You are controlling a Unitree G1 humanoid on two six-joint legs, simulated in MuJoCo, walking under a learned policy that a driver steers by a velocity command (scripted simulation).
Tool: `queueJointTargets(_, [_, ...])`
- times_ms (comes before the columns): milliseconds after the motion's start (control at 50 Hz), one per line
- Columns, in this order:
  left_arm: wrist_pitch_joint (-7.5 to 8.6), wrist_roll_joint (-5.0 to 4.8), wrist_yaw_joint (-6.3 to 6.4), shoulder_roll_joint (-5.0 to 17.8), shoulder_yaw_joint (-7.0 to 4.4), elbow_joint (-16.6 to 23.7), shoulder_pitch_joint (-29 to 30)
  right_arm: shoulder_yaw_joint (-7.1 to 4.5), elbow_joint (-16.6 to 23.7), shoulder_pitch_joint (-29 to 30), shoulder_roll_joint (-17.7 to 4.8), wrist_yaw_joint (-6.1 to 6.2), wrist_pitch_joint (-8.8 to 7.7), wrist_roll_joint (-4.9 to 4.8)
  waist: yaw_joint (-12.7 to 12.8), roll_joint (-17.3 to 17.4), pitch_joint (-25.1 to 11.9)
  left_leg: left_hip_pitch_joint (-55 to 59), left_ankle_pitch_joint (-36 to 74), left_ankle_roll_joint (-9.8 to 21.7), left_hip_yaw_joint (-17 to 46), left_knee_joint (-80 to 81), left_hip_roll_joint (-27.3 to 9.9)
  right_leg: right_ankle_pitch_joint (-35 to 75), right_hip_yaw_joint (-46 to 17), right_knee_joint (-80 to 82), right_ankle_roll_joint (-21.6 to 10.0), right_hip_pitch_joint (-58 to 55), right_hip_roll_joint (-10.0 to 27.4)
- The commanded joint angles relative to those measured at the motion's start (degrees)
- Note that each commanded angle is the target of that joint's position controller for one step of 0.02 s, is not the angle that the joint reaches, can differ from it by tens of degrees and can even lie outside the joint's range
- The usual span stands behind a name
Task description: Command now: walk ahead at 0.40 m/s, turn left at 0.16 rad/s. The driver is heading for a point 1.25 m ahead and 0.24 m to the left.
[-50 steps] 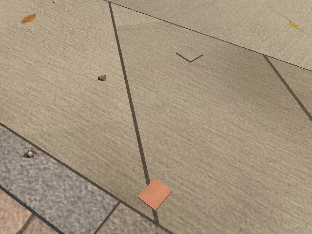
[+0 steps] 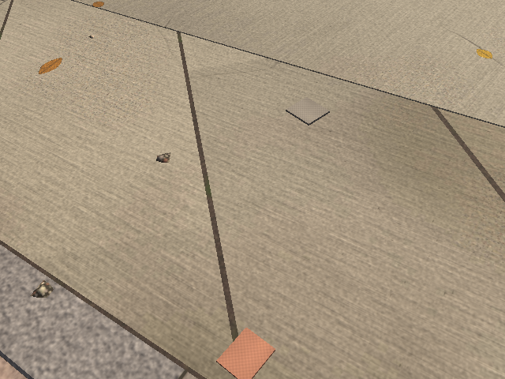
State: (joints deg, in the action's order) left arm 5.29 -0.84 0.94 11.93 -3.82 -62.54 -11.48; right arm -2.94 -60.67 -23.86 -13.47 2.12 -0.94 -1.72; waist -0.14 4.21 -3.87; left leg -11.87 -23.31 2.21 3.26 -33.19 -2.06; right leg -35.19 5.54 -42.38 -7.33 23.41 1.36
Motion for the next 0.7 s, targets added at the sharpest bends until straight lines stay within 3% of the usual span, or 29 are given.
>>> queueJointTargets(20, [1.45, 2.18, 0.25, 8.94, -1.40, -3.29, -23.61, 0.45, 8.57, 8.72, -1.14, -1.27, -3.05, -0.47, 8.88, -15.84, 1.24, -33.89, -4.32, 1.47, 8.12, -34.01, 4.37, 5.70, -42.53, 30.10, -4.69, -29.96, 22.74])
queueJointTargets(40, [1.64, 1.44, 0.03, 9.08, -1.26, -1.44, -17.36, 0.13, 8.75, 8.72, -1.85, -1.59, -2.75, -1.34, 5.19, -14.25, 2.50, -33.89, -0.67, 1.99, 7.67, -33.31, 2.85, 9.06, -34.55, 29.96, -2.11, -26.56, 21.21])
queueJointTargets(60, [1.52, 0.92, -0.14, 8.42, -1.05, 0.59, -10.98, -0.05, 8.52, 10.38, -2.58, -1.34, -2.15, -1.18, 3.24, -11.81, 4.70, -31.82, 2.68, 1.79, 6.52, -30.17, 0.65, 13.62, -25.89, 30.38, -0.06, -22.92, 17.89])
queueJointTargets(80, [1.10, 1.21, 0.11, 7.06, -0.66, 1.33, -7.39, -0.56, 7.85, 10.76, -2.83, -1.19, -1.36, -1.00, 1.74, -12.42, 5.97, -31.23, 5.29, 0.57, 5.28, -28.59, -0.79, 15.59, -19.57, 30.28, -0.02, -21.55, 15.57])
queueJointTargets(100, [0.92, 1.82, 0.46, 4.41, 0.03, 1.60, -6.40, -1.16, 7.14, 9.97, -3.27, -1.43, -0.09, -0.69, 0.73, -13.07, 5.72, -27.35, 8.33, -1.26, 1.55, -30.29, -1.13, 15.75, -12.91, 30.69, 0.30, -18.76, 11.85])
queueJointTargets(120, [0.96, 2.11, 0.97, 3.22, 0.40, 1.56, -6.93, -1.73, 6.70, 8.37, -3.77, -1.98, 0.95, -0.35, -0.61, -13.22, 4.97, -24.64, 11.13, -2.81, -1.19, -32.55, -0.71, 15.60, -9.59, 32.04, -0.03, -17.35, 10.45])
queueJointTargets(160, [1.19, 2.07, 2.03, 3.93, 0.47, 1.63, -8.48, -2.20, 6.94, 9.19, -3.16, -2.66, 2.09, -0.26, -1.58, -10.70, 7.00, -25.00, 14.15, -4.47, -2.68, -33.36, -1.17, 15.97, -5.73, 34.45, -0.78, -16.74, 10.78])
queueJointTargets(240, [0.76, 2.67, 3.20, 6.36, 0.06, 3.92, -8.66, -1.72, 10.69, 18.42, -1.43, -3.52, 1.84, -0.07, -1.45, -8.51, 9.27, -28.81, 16.93, -5.18, -3.77, -24.71, -2.86, 19.12, -0.65, 34.82, -1.62, -21.11, 12.43])
queueJointTargets(300, [0.02, 1.75, 2.93, 9.37, -0.96, 5.74, -8.01, -1.05, 13.56, 24.41, -0.97, -4.38, 1.47, -0.10, -0.78, -8.75, 10.19, -24.99, 12.57, -3.96, -6.98, -15.86, -3.35, 20.50, 2.78, 36.08, -2.39, -22.16, 14.03])
queueJointTargets(340, [-0.63, 1.36, 2.47, 10.76, -1.77, 6.80, -7.63, -0.98, 14.50, 25.02, -1.49, -5.12, 1.31, -0.08, -1.14, -8.05, 11.16, -22.85, 6.56, -1.51, -9.91, -13.37, -2.76, 25.36, 4.81, 34.93, -3.32, -23.59, 15.80])
queueJointTargets(380, [-0.93, 0.88, 1.85, 12.65, -2.68, 8.17, -5.31, -1.87, 14.50, 20.48, -3.56, -5.26, 1.53, -0.03, -3.83, -10.21, 9.36, -15.30, 1.70, 0.94, -11.99, -10.68, -1.38, 41.63, 7.18, 27.14, -3.23, -22.84, 16.37])
queueJointTargets(400, [-0.92, 0.49, 1.43, 13.05, -2.91, 8.86, -3.50, -2.94, 13.96, 15.58, -5.55, -5.10, 1.73, -0.03, -6.22, -10.31, 6.66, -7.87, 0.64, 2.45, -12.13, -8.25, -0.76, 49.84, 7.95, 19.31, -2.90, -20.87, 16.43])
queueJointTargets(420, [-0.95, 0.21, 1.10, 11.32, -2.39, 9.86, -1.61, -5.00, 11.38, 6.33, -8.73, -4.92, 1.65, -0.20, -10.65, -7.06, 1.78, 5.88, 2.78, 4.85, -12.80, -2.68, 2.14, 57.23, 9.80, 4.87, -1.70, -15.58, 13.84])
queueJointTargets(440, [-0.90, 0.30, 0.76, 9.80, -1.71, 12.29, 0.87, -6.82, 8.21, -2.64, -11.93, -4.62, 1.16, -0.40, -13.87, 0.78, 2.47, 15.63, 3.75, 8.36, -7.27, 3.79, 2.24, 43.03, 9.74, -17.78, 1.28, -4.91, 7.62])
queueJointTargets(460, [0.78, 0.49, 0.26, 1.74, 0.43, 15.87, 1.41, -6.41, 8.44, -0.77, -15.65, -4.33, -0.51, 0.92, -6.81, 13.16, 5.09, 20.48, 1.91, 15.53, 22.05, 10.11, -9.45, 6.49, 3.99, -37.29, 4.02, 16.75, -1.08])
queueJointTargets(480, [3.61, -1.77, -0.59, 3.57, 0.70, 19.62, 3.58, -4.72, 9.51, -0.11, -11.76, -5.10, -3.10, 1.76, -5.20, 11.26, -0.44, 23.85, 1.79, 21.42, 41.94, 20.13, -15.79, 4.38, -8.01, -44.68, 3.46, 25.08, -3.51])
queueJointTargets(500, [4.79, -3.01, -1.32, 6.75, 0.19, 20.31, 3.88, -3.70, 10.14, 2.10, -8.23, -5.15, -4.47, 1.77, -3.77, 7.12, 0.53, 23.75, 6.28, 20.40, 35.60, 20.71, -16.69, 9.75, -10.18, -42.06, 2.36, 28.27, 0.16])
queueJointTargets(520, [5.14, -2.55, -1.55, 8.59, 0.14, 20.22, 3.71, -3.22, 10.84, 4.41, -6.36, -5.21, -4.92, 0.77, -2.40, 1.85, 2.23, 20.44, 9.08, 18.36, 28.98, 20.31, -14.75, 14.35, -10.13, -38.23, 2.00, 26.89, 2.35])
queueJointTargets(540, [4.87, -1.23, -1.38, 8.80, 0.04, 19.79, 3.67, -2.99, 11.86, 8.36, -6.43, -4.90, -4.94, 0.33, -0.30, -1.83, 3.20, 14.93, 12.29, 16.18, 23.10, 20.31, -12.48, 17.66, -10.18, -33.85, 2.77, 23.86, 4.49])
queueJointTargets(580, [3.30, 0.00, -1.65, 10.09, -0.53, 20.09, 4.31, -2.13, 12.94, 10.41, -5.14, -3.83, -5.05, 0.67, 1.80, -3.61, 4.71, 7.15, 19.74, 14.08, 16.12, 22.10, -9.84, 21.10, -9.93, -26.12, 5.02, 18.07, 6.57])
queueJointTargets(640, [2.21, 1.40, -1.60, 6.99, 0.72, 23.48, 12.03, -2.67, 13.15, 8.15, -7.60, -1.92, -5.10, 0.36, 0.62, -4.59, 7.26, 0.63, 29.95, 12.15, 8.36, 23.14, -5.96, 28.50, -6.32, -10.36, 8.33, 15.25, 4.83])
queueJointTargets(680, [2.34, 1.19, -2.12, 4.07, 2.03, 25.08, 17.39, -3.24, 13.51, 6.56, -9.02, -1.15, -4.48, 0.36, -1.78, -2.20, 7.32, -2.87, 27.47, 9.74, 3.76, 21.65, -2.09, 37.10, -3.91, 3.61, 8.75, 8.98, 1.31])
queueJointTargets(700, [2.38, 0.77, -2.44, 3.99, 2.20, 25.80, 19.65, -3.53, 13.47, 4.50, -9.72, -1.05, -4.23, 0.29, -3.38, -0.85, 6.91, -2.83, 24.01, 9.24, 4.10, 21.69, -2.13, 39.57, -2.74, 7.65, 9.03, 6.94, -0.20])
